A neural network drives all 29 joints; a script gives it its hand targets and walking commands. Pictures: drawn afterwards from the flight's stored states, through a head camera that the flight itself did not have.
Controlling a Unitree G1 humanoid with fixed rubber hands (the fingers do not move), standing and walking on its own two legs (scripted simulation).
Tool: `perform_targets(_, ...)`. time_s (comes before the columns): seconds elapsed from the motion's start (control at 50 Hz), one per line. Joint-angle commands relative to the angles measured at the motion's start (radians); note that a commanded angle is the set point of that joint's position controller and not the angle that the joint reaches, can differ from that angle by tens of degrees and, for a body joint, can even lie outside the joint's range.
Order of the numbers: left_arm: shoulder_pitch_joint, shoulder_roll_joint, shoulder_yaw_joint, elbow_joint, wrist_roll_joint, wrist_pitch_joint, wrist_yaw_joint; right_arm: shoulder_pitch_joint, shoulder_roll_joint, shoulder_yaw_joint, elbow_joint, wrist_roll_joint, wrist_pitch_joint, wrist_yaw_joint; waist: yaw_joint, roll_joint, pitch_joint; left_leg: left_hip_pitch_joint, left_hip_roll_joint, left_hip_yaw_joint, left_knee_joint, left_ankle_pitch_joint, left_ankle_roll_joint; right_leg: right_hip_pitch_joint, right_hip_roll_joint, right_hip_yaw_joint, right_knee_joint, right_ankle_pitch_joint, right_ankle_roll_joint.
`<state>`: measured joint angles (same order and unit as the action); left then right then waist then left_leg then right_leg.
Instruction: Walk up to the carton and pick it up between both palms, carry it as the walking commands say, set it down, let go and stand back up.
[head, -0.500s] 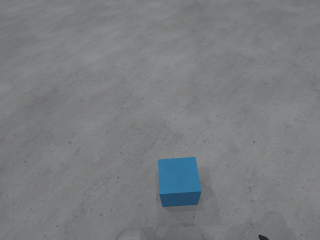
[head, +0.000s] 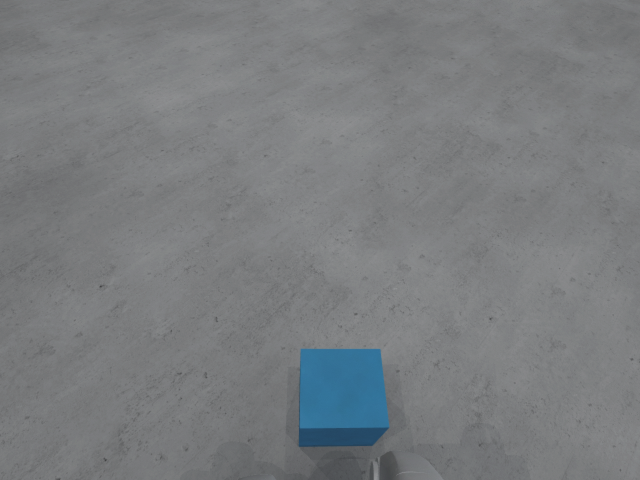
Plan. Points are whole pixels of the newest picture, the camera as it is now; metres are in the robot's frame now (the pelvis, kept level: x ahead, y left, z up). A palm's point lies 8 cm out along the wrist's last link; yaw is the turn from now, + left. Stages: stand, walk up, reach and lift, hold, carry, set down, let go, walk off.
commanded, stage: walk up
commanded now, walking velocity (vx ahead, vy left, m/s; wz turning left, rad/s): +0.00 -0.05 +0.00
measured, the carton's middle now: (338, 399) +0.37 -0.05 -0.64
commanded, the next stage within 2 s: none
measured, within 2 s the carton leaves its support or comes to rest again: neither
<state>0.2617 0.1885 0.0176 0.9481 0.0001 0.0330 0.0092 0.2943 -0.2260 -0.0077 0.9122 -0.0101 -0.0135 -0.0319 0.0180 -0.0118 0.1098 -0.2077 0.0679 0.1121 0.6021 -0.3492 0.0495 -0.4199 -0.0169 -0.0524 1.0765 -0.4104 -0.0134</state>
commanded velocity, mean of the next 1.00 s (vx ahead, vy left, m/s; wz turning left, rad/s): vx -0.02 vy -0.08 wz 0.03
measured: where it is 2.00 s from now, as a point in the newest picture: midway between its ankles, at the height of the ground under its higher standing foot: outside the picture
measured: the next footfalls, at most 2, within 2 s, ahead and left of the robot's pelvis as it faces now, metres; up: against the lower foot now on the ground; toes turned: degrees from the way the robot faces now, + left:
right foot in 0.14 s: +0.08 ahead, -0.13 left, +0.00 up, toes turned -5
left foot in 0.50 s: -0.03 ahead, +0.08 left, +0.00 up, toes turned +6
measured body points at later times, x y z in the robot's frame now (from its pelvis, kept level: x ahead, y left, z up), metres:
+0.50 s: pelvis -0.04 -0.02 -0.01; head -0.02 +0.00 +0.44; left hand -0.01 +0.22 -0.17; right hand +0.03 -0.28 -0.14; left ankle -0.07 +0.08 -0.74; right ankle +0.04 -0.13 -0.73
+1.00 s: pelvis -0.07 -0.07 +0.00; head -0.05 -0.09 +0.45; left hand -0.02 +0.18 -0.13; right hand -0.03 -0.31 -0.15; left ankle -0.08 +0.08 -0.72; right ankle -0.04 -0.17 -0.73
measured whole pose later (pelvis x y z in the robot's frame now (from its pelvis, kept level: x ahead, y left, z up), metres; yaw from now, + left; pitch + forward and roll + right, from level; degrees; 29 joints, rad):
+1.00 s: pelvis -0.07 -0.07 +0.00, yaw +0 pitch -1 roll +2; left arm 0.24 0.20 0.02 0.95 0.00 0.04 0.01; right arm 0.27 -0.22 -0.01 0.92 -0.01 0.05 -0.02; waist 0.01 0.01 0.07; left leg -0.23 0.05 0.07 0.59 -0.41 -0.02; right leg -0.27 0.00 0.01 0.53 -0.24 -0.02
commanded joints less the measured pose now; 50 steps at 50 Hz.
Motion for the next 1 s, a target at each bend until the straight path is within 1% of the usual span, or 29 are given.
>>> perform_targets(0.0,0.054,0.059,0.017,-0.04,0.008,0.025,-0.002,-0.015,-0.107,-0.02,-0.049,-0.006,-0.026,-0.01,-0.008,0.236,-0.045,-0.038,0.134,-0.043,-0.25,0.754,0.112,0.131,0.004,-0.043,-0.308,0.157,0.049)
perform_targets(0.06,0.052,0.069,0.019,-0.049,0.018,-0.004,0.012,0.048,-0.125,-0.036,-0.031,-0.007,-0.014,-0.006,-0.027,0.184,-0.119,0.033,0.193,-0.136,-0.15,0.824,0.109,0.193,-0.005,-0.055,-0.526,0.166,0.034)
perform_targets(0.08,0.066,0.101,0.034,-0.044,0.027,-0.008,0.016,0.04,-0.165,-0.047,-0.036,-0.001,-0.008,-0.008,-0.016,0.114,-0.129,-0.004,0.227,-0.179,-0.116,0.762,0.09,0.269,-0.019,-0.052,-0.619,0.225,0.028)
perform_targets(0.1,0.096,0.148,0.049,-0.046,0.038,-0.01,0.014,0.053,-0.148,-0.049,-0.041,0.0,-0.002,-0.006,0.008,0.016,-0.158,-0.057,0.205,-0.182,-0.048,0.495,0.044,0.358,-0.081,0.01,-0.685,0.431,0.011)
perform_targets(0.12,0.11,0.218,0.072,-0.039,0.047,-0.012,0.016,0.111,-0.094,-0.036,-0.056,0.005,0.003,-0.005,-0.023,-0.192,-0.22,-0.124,0.094,-0.106,0.078,0.179,-0.013,0.433,-0.228,0.161,-0.703,0.68,-0.037)
perform_targets(0.14,0.108,0.228,0.059,-0.048,0.037,-0.015,0.018,0.103,-0.054,-0.026,-0.066,0.005,0.017,-0.012,-0.023,-0.286,-0.205,-0.145,-0.006,-0.062,0.218,-0.223,-0.043,0.356,-0.356,0.277,-0.741,0.79,-0.127)
perform_targets(0.18,0.079,0.204,0.044,-0.032,0.03,-0.006,0.032,-0.009,-0.069,-0.039,-0.083,-0.005,0.054,-0.012,-0.003,-0.183,-0.111,-0.169,-0.054,-0.118,0.468,-0.308,-0.047,0.22,-0.36,0.246,-0.749,0.797,-0.194)
perform_targets(0.24,-0.009,0.179,0.039,-0.074,0.028,-0.005,0.048,-0.003,-0.078,-0.051,-0.07,-0.009,0.072,0.003,-0.037,-0.125,-0.145,-0.216,-0.054,-0.134,0.553,-0.232,-0.066,0.247,-0.315,0.147,-0.725,0.89,-0.19)
perform_targets(0.3,-0.042,0.182,0.042,-0.069,0.034,0.004,0.048,-0.037,-0.078,-0.048,-0.075,-0.003,0.073,0.004,-0.029,-0.162,-0.161,-0.183,-0.058,-0.101,0.405,-0.226,-0.065,0.25,-0.238,0.108,-0.73,0.662,-0.185)
perform_targets(0.36,0.018,0.189,0.037,-0.055,0.037,-0.01,0.035,-0.011,-0.071,-0.038,-0.039,-0.008,0.083,0.007,-0.006,-0.101,-0.136,-0.074,-0.051,-0.097,0.228,-0.21,-0.053,0.18,-0.281,0.259,-0.86,0.102,-0.157)
perform_targets(0.42,-0.094,0.207,0.058,-0.049,0.018,0.024,0.029,0.039,-0.043,-0.028,-0.02,0.001,0.06,0.001,-0.08,-0.216,-0.057,0.129,-0.041,-0.041,-0.108,-0.01,-0.04,-0.009,-0.157,0.141,-0.805,0.073,-0.116)
perform_targets(0.44,-0.071,0.188,0.061,-0.039,0.026,0.034,0.022,0.078,-0.09,-0.041,0.014,-0.003,0.053,-0.004,-0.09,-0.082,-0.032,0.151,0.02,-0.12,-0.217,0.07,-0.03,-0.055,-0.118,0.091,-0.687,0.156,-0.072)
perform_targets(0.46,-0.053,0.126,0.047,-0.079,0.021,0.032,0.02,0.154,-0.183,-0.061,0.018,-0.022,0.048,-0.011,-0.117,0.247,-0.044,0.128,0.318,-0.479,-0.367,0.06,0.052,-0.179,-0.006,-0.021,-0.438,0.028,-0.003)
perform_targets(0.48,-0.059,0.138,0.053,-0.095,0.03,0.044,0.02,0.125,-0.242,-0.073,-0.013,-0.025,0.051,-0.017,-0.102,0.261,0.041,-0.056,0.46,-0.626,-0.455,0.053,0.133,-0.19,0.025,0.073,-0.194,-0.093,0.03)
perform_targets(0.5,-0.024,0.147,0.065,-0.092,0.042,0.056,0.012,0.083,-0.246,-0.073,-0.014,-0.021,0.05,-0.022,-0.059,0.232,0.056,-0.145,0.453,-0.602,-0.503,-0.144,0.135,-0.164,0.021,0.149,-0.05,-0.069,0.028)
perform_targets(0.52,-0.047,0.144,0.062,-0.089,0.033,0.062,-0.007,0.037,-0.226,-0.066,-0.017,-0.018,0.055,-0.027,-0.045,0.117,0.115,-0.215,0.393,-0.487,-0.481,-0.176,0.107,-0.119,0.023,0.199,-0.02,0.0,0.019)
perform_targets(0.56,-0.008,0.143,0.066,-0.051,0.036,0.056,-0.026,-0.053,-0.19,-0.059,-0.047,-0.012,0.038,-0.032,-0.011,0.13,0.078,-0.108,0.295,-0.391,-0.415,-0.024,0.08,-0.127,0.028,0.175,0.024,0.104,0.035)
perform_targets(0.64,-0.032,0.125,0.05,-0.047,0.022,0.045,-0.019,0.027,-0.201,-0.057,-0.046,-0.019,0.006,-0.021,-0.038,0.183,-0.085,0.1,0.249,-0.289,-0.296,0.446,0.079,-0.105,0.015,0.086,-0.071,0.074,0.061)
perform_targets(0.72,-0.066,0.075,0.016,-0.072,0.0,0.022,-0.003,-0.015,-0.119,-0.036,-0.025,-0.031,0.008,0.0,-0.044,0.325,-0.108,0.05,0.092,-0.149,-0.258,0.532,0.086,0.099,0.035,-0.002,-0.389,-0.003,0.056)
perform_targets(0.76,-0.033,0.091,0.017,-0.05,0.004,0.01,0.003,-0.009,-0.139,-0.047,-0.014,-0.019,0.017,0.001,-0.029,0.264,-0.124,0.056,0.128,-0.16,-0.207,0.592,0.088,0.171,0.042,-0.026,-0.519,0.059,0.042)
perform_targets(0.78,0.0,0.112,0.018,-0.036,0.01,0.004,0.006,-0.019,-0.176,-0.055,-0.015,-0.013,0.025,0.001,-0.016,0.253,-0.126,0.036,0.134,-0.172,-0.189,0.492,0.072,0.24,0.028,-0.017,-0.645,0.124,0.039)
perform_targets(0.8,0.046,0.127,0.022,-0.023,0.02,-0.006,0.014,-0.005,-0.14,-0.046,-0.018,-0.005,0.028,0.0,-0.001,0.149,-0.132,0.0,0.124,-0.185,-0.156,0.351,0.041,0.315,-0.009,0.033,-0.741,0.208,0.028)
perform_targets(0.84,0.053,0.214,0.03,-0.018,0.03,-0.029,0.017,0.062,-0.039,-0.02,-0.025,0.01,0.027,0.005,-0.036,-0.189,-0.192,-0.108,-0.015,-0.108,-0.041,-0.056,-0.04,0.38,-0.267,0.355,-0.77,0.494,-0.043)
perform_targets(0.88,0.029,0.188,0.016,-0.015,0.018,-0.029,0.016,0.014,-0.068,-0.03,-0.005,0.004,0.055,0.013,-0.014,-0.159,-0.103,-0.098,-0.037,-0.129,0.054,-0.158,-0.031,0.217,-0.274,0.372,-0.875,0.086,-0.068)
perform_targets(0.9,-0.026,0.192,0.019,-0.017,0.011,-0.018,0.016,-0.03,-0.064,-0.028,-0.026,0.004,0.052,0.011,-0.02,-0.282,-0.032,-0.071,-0.03,-0.092,0.085,-0.137,-0.044,0.119,-0.215,0.326,-0.906,-0.009,-0.095)
perform_targets(0.92,-0.036,0.169,0.013,-0.033,0.023,-0.027,0.017,-0.01,-0.067,-0.037,-0.006,0.001,0.062,0.02,-0.01,-0.17,-0.04,-0.1,-0.045,-0.113,0.091,-0.132,-0.041,0.157,-0.239,0.374,-0.913,0.032,-0.083)
perform_targets(0.94,-0.055,0.182,0.017,-0.041,0.013,-0.02,0.021,-0.006,-0.059,-0.034,-0.017,0.003,0.053,0.013,-0.032,-0.275,-0.038,-0.107,-0.035,-0.08,0.128,-0.122,-0.053,0.153,-0.18,0.27,-0.892,0.123,-0.096)
perform_targets(0.96,-0.033,0.165,0.018,-0.039,0.02,-0.036,0.018,0.03,-0.073,-0.037,0.024,0.001,0.057,0.017,-0.016,-0.199,-0.097,-0.109,-0.05,-0.111,0.111,-0.119,-0.049,0.233,-0.216,0.319,-0.872,0.205,-0.082)
perform_targets(0.98,-0.014,0.16,0.013,-0.021,0.007,-0.041,0.022,0.018,-0.056,-0.035,0.007,0.001,0.048,0.014,-0.024,-0.215,-0.134,-0.089,-0.031,-0.112,0.1,-0.116,-0.056,0.256,-0.2,0.291,-0.856,0.268,-0.09)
